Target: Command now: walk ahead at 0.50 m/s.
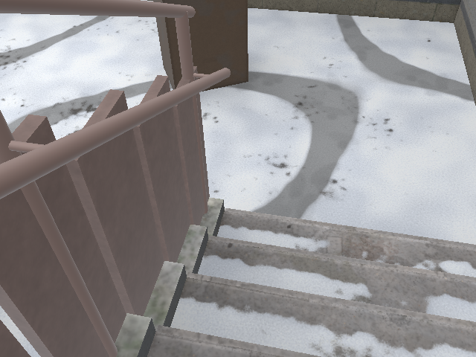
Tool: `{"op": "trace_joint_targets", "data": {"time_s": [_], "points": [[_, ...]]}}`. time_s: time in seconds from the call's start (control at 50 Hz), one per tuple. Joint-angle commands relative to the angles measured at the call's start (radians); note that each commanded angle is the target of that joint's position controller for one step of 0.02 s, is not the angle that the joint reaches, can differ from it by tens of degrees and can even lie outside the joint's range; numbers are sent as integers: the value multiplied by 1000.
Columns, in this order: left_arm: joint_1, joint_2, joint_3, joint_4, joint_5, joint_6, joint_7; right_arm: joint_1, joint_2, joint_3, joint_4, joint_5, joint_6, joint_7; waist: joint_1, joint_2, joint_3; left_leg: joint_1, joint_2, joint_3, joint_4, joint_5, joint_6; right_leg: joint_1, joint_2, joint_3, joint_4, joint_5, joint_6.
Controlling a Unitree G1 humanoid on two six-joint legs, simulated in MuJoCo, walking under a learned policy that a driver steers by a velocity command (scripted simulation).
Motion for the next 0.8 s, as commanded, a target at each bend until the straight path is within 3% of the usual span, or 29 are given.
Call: {"op": "trace_joint_targets", "data": {"time_s": [0.02,0.06,0.08,0.12,0.18,0.22,0.24,0.26,0.28,0.3,0.32,0.34,0.36,0.38,0.42,0.44,0.46,0.48,0.52,0.54,0.56,0.6,0.64,0.68,0.7,0.72,0.74,0.76,0.8], "points": [[-33,15,-9,-84,50,5,39,2,90,51,25,-19,15,-11,48,-2,144,-20,346,-574,-358,132,292,-378,-149,92,-144,211,28],[35,-53,-32,-30,86,3,30,-60,118,73,-12,-18,-2,-52,64,49,101,-240,169,-326,-288,89,179,-100,-161,36,-338,697,75],[13,-46,-35,-31,57,-14,26,-62,85,68,-38,-6,-17,-75,38,17,69,-341,98,-184,-223,14,112,99,-148,-38,-549,942,108],[-116,45,-7,-88,3,-17,27,25,-25,51,-8,-3,-21,-62,16,60,133,-523,74,-113,-242,-126,68,389,-78,-184,-652,826,181],[-178,78,-5,-132,19,7,23,101,-64,50,24,15,-4,-22,12,29,232,-308,194,-308,-141,-195,121,404,-87,-132,-825,526,154],[-15,116,13,-89,14,15,31,75,-114,29,45,18,24,5,80,4,201,-69,195,-348,90,28,103,518,-103,-127,-1119,603,88],[183,173,47,-43,2,4,34,84,-132,15,76,-16,28,40,160,-27,140,-96,167,-365,315,244,79,690,-96,-123,-1084,643,9],[397,249,68,16,8,4,24,258,47,35,118,-4,25,60,149,-265,-133,-341,-41,-187,913,-103,-16,1108,-267,38,-743,1224,-257],[420,260,72,14,11,0,13,175,57,43,23,23,17,70,159,-228,-153,-723,-66,-138,1158,-210,-46,1215,-402,329,-801,1151,-367],[372,233,82,8,27,-2,18,-16,6,38,-63,30,14,58,227,-120,-23,-991,-12,-181,1122,-113,-42,1171,-453,470,-908,628,-323],[285,168,58,8,5,0,12,-73,-48,15,-68,27,17,41,186,-20,107,-1032,56,-199,1040,37,-34,939,-443,477,-970,217,-261],[113,-9,-6,-26,12,-11,17,-74,-17,19,-69,-1,16,2,80,137,115,-853,141,-272,647,359,-18,675,-372,328,-1003,210,-176],[22,-58,-27,-28,26,-12,20,-12,43,30,-25,-21,31,-6,1,56,192,-665,213,-277,497,503,13,338,-335,269,-1047,224,-203],[-64,-86,-39,-63,5,-22,25,32,70,37,5,-42,47,-8,-20,78,176,-477,227,-242,260,671,2,107,-300,211,-1086,174,-239],[2,7,-28,-26,-20,-33,27,-53,72,33,-4,-45,71,7,4,-21,109,-341,214,-163,183,717,-41,36,-228,161,-1047,71,-237],[36,145,4,-23,-121,6,63,-152,19,7,-91,53,128,-31,-51,-71,97,-95,189,-129,0,609,-70,1,-266,168,-1115,468,-180],[46,186,20,-10,-113,17,56,-71,23,2,-32,71,147,-46,-62,-52,39,41,143,-80,100,657,-60,-15,-257,103,-1054,591,-158],[39,37,-23,-19,20,-40,41,-123,46,58,-46,-45,88,6,38,138,133,-312,249,-250,-8,878,-94,214,-235,98,-853,320,-130],[336,-42,-53,64,4,-48,71,-318,-6,46,-80,-101,61,27,183,46,141,-722,229,-185,-230,918,-109,602,-253,242,-705,160,-203],[364,-74,-67,70,8,-41,64,-386,-1,56,-98,-82,53,31,199,63,148,-645,246,-207,-413,1081,-104,541,-219,234,-662,89,-185],[338,-39,-66,55,-2,-32,47,-401,7,66,-117,-52,51,21,174,77,143,-309,189,-92,-509,1099,-98,243,-166,160,-692,30,-172],[231,58,-54,29,38,-16,7,-376,-37,72,-154,-7,69,17,112,-13,165,101,153,-50,-325,972,-118,-129,-151,177,-752,-126,-161],[247,13,-57,33,13,-13,14,-404,-67,77,-190,-15,75,2,137,-15,213,87,155,-50,-531,867,-124,10,-160,206,-664,-126,-133],[291,111,-28,80,-5,18,26,-342,-44,82,-172,-23,73,11,113,75,231,206,134,-35,-802,931,-77,201,-136,237,-489,-36,-112],[290,148,-21,86,12,28,2,-177,-154,26,-111,-11,65,1,36,102,182,377,152,-19,-797,932,-40,197,-124,230,-298,53,-67],[459,28,-49,160,41,10,-40,77,-250,-40,-55,-28,58,8,-35,50,-7,732,218,-17,-555,1077,63,74,-61,129,-43,187,35],[667,-112,-71,229,2,-2,-57,276,-267,-59,11,-40,62,61,-20,207,-315,1184,419,-136,-200,1510,269,-202,22,30,472,-343,90],[460,-34,-61,104,-35,-9,-65,323,-309,-71,35,-35,85,88,-118,187,-341,1190,537,-393,-364,1122,300,-425,50,2,709,-403,109],[93,-14,-53,-29,-68,-4,-33,179,-190,-51,11,-9,96,53,-141,33,-3,806,485,-333,-586,375,166,-672,-39,-28,545,-197,109]]}}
